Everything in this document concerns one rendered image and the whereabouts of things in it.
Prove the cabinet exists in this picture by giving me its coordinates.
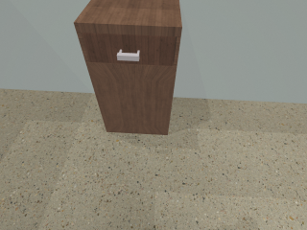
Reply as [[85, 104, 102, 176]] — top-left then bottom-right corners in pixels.
[[74, 0, 182, 135]]

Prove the handle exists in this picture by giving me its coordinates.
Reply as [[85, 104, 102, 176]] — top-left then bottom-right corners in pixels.
[[117, 49, 140, 61]]

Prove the drawer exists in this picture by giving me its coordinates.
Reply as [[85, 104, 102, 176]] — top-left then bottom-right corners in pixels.
[[82, 33, 176, 66]]

